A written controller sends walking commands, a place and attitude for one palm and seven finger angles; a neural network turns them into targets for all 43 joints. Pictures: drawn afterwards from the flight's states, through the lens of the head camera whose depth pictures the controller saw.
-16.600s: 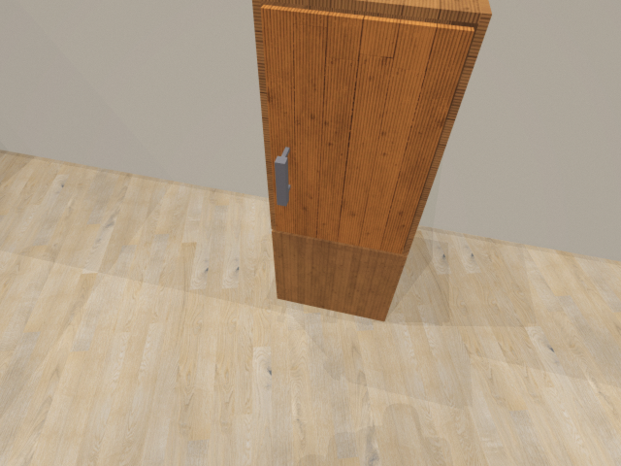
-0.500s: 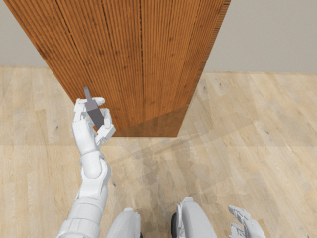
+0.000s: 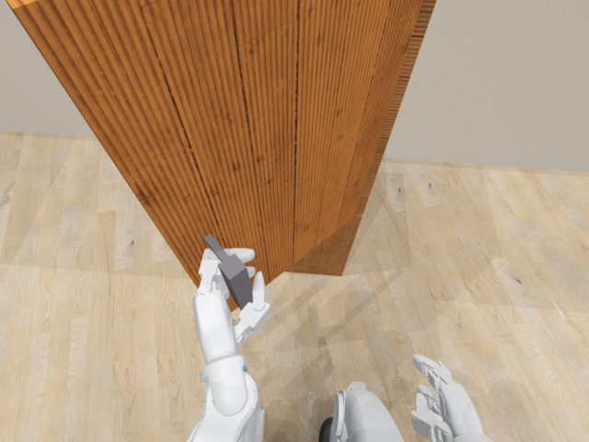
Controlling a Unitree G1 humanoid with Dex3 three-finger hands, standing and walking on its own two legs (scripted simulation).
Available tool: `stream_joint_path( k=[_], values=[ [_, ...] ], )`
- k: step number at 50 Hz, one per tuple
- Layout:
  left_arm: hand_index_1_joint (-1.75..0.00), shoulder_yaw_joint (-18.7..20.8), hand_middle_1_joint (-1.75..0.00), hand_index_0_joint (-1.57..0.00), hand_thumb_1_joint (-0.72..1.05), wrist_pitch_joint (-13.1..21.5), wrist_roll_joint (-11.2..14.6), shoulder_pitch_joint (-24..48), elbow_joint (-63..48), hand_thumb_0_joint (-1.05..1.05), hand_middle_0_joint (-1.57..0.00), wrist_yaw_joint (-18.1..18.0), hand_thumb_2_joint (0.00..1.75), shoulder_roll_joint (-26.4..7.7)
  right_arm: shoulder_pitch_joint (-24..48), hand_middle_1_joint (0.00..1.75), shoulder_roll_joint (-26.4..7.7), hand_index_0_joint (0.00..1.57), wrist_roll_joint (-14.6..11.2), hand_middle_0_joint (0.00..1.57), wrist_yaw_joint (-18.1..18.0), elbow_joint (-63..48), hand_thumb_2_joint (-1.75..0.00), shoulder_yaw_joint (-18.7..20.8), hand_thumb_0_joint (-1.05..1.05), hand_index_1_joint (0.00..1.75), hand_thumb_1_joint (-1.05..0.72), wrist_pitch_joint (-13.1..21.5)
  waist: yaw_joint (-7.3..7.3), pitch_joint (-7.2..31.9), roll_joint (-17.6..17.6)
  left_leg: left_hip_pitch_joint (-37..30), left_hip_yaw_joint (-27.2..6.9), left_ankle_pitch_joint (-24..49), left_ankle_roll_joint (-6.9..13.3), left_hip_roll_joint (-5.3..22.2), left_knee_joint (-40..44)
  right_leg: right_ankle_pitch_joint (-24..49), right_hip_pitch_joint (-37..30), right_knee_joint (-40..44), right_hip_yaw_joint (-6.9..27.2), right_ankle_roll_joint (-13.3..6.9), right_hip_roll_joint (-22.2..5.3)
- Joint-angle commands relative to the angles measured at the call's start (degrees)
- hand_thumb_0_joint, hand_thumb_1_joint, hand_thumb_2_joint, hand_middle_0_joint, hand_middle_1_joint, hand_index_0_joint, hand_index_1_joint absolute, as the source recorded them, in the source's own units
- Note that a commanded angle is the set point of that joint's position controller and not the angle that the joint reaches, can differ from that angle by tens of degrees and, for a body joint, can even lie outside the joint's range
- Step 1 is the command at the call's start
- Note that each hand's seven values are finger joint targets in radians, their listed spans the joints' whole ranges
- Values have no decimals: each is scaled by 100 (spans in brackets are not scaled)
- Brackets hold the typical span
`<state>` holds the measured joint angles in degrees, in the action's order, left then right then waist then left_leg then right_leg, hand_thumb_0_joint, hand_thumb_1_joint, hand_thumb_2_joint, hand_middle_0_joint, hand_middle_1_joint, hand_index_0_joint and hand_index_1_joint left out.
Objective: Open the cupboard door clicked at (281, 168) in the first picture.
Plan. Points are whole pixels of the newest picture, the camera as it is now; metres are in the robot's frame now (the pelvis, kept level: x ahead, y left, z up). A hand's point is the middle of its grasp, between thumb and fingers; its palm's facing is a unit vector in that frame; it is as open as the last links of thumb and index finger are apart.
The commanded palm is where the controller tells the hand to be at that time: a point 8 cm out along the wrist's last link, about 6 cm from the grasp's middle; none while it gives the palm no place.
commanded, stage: open thumb and fingers to let go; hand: left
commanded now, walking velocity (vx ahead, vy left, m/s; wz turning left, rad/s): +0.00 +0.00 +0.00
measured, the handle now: (229, 273) +0.34 +0.11 +0.00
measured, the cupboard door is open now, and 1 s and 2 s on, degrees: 45 45 47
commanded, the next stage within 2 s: slide the hand sideways off the handle in 0.88 s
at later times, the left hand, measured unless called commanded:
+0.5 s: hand (263, 301) +0.30 +0.06 +0.00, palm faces +0.36 -0.93 -0.04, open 11.1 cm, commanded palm +0.25 +0.10 +0.00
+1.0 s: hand (261, 304) +0.29 +0.06 +0.00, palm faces +0.33 -0.94 -0.03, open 14.8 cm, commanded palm +0.25 +0.10 +0.00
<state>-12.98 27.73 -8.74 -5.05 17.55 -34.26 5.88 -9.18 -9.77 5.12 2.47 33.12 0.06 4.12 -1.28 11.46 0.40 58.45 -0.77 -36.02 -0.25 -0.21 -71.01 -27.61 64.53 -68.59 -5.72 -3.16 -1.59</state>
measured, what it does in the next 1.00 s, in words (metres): stands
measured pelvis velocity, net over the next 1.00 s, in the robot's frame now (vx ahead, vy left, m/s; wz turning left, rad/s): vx -0.03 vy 0.00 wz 0.01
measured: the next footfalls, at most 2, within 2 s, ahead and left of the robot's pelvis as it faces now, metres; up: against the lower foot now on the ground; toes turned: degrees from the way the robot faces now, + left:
none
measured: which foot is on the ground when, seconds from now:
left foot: down 0.00-1.00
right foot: down 0.00-1.00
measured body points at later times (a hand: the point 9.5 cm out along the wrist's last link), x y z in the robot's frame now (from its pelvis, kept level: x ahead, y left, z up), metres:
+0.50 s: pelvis -0.03 -0.01 -0.01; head +0.08 -0.02 +0.43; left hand +0.27 +0.10 +0.01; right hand +0.15 -0.23 -0.13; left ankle -0.02 +0.12 -0.63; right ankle +0.04 -0.09 -0.63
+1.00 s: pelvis -0.03 +0.00 -0.01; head +0.07 +0.00 +0.43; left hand +0.27 +0.11 +0.01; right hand +0.15 -0.21 -0.12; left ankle -0.02 +0.12 -0.63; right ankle +0.04 -0.09 -0.63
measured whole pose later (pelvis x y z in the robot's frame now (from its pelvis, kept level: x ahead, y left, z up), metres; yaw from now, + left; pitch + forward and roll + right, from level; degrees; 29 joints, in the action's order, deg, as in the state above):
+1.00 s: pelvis -0.03 +0.00 -0.01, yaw +1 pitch +22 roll +0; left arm -11.7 27.2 -8.4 4.1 24.5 -36.1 6.8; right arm -8.8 -10.7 5.6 1.5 34.6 -0.3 6.7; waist -0.9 10.4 1.0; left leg 61.4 -0.6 -34.4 0.1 -1.2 -73.9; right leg -25.9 67.1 -71.0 -5.5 -3.1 -2.6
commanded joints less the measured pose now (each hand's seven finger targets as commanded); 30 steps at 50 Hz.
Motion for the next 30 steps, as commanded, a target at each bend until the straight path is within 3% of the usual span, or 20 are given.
stream_joint_path(
  k=[1,3,4,8,10,12,15,19,21,23,25,28,30],
  values=[
    [-135,-254,-135,-40,90,225,-221,488,-1238,0,-40,-43,90,556,230,30,-472,20,-13,20,-93,-735,-90,162,0,30,-90,369,-60,1867,-373,-184,-10,1744,-50,-196,714,1786,-2341,841,494,105,1],
    [-135,25,-135,-40,90,225,-218,1393,-1021,0,-40,-165,90,298,211,30,-507,20,-1,20,-143,-601,-90,151,0,30,-90,372,-188,1618,-356,-3,-24,1448,-38,-207,617,1386,-2113,889,589,151,-50],
    [-134,67,-134,-40,83,241,-210,1481,-939,0,-40,-191,87,330,217,30,-495,20,21,20,-170,-568,-90,168,0,30,-90,399,-175,1769,-467,69,-1,1374,-24,-219,542,1318,-2207,919,697,188,-68],
    [-131,98,-131,-38,55,268,-129,1440,-784,0,-38,-128,75,340,176,30,-506,20,6,20,-193,-598,-90,192,0,30,-90,429,-140,1973,-516,86,37,1362,-15,-239,541,1350,-2411,962,771,208,-103],
    [-130,194,-130,-36,41,246,-53,1312,-899,0,-36,-81,69,246,142,30,-513,20,-4,20,-193,-671,-90,208,0,30,-90,428,-50,2209,-470,130,50,1463,-22,-258,538,1575,-2665,939,821,202,-123],
    [-128,90,-128,-35,27,227,-31,1309,-906,0,-35,-34,63,333,127,30,-498,20,-16,20,-185,-660,-90,203,0,30,-90,417,-98,2153,-547,170,51,1405,-26,-247,535,1600,-2738,999,891,235,-157],
    [-126,188,-126,-34,6,225,-3,1529,-869,0,-34,-28,54,200,187,30,-536,20,-30,20,-203,-689,-90,193,0,30,-90,431,-124,1981,-615,339,23,1183,-3,-248,502,1106,-2607,1069,958,230,-158],
    [-123,127,-123,-32,-22,287,-14,1760,-702,0,-32,-55,42,289,185,30,-538,20,-28,20,-205,-613,-90,193,0,30,-90,477,-175,1790,-618,344,38,902,6,-246,520,458,-2372,1212,1009,236,-172],
    [-122,153,-122,-31,-36,293,-16,1765,-629,0,-31,-73,36,274,200,30,-560,20,-17,20,-198,-626,-90,195,0,30,-90,497,-109,1839,-573,333,32,912,14,-250,551,393,-2315,1153,935,203,-143],
    [-120,141,-120,-30,-50,306,6,1877,-638,0,-30,-96,30,299,141,30,-575,20,-14,20,-195,-596,-90,208,0,30,-90,520,-147,1877,-561,300,51,918,16,-251,554,410,-2322,1181,937,216,-147],
    [-120,252,-120,-30,-50,289,-15,1688,-636,0,-30,-123,30,195,133,30,-591,20,-9,20,-197,-656,-90,214,0,30,-90,527,-39,2012,-521,297,39,1052,10,-256,588,626,-2437,1099,884,180,-122],
    [-105,114,-105,-27,-50,261,-9,1744,-625,0,-27,-128,30,359,74,30,-588,20,-9,20,-176,-613,-90,214,0,30,-90,523,-119,1919,-596,212,44,1066,14,-241,630,680,-2346,1098,797,194,-101],
    [-95,204,-95,-26,-50,258,-20,1759,-588,0,-26,-141,30,252,125,30,-607,20,-8,20,-190,-633,-90,214,0,30,-90,535,-107,1876,-650,272,21,1015,26,-238,620,554,-2295,1094,793,188,-88]
  ],
)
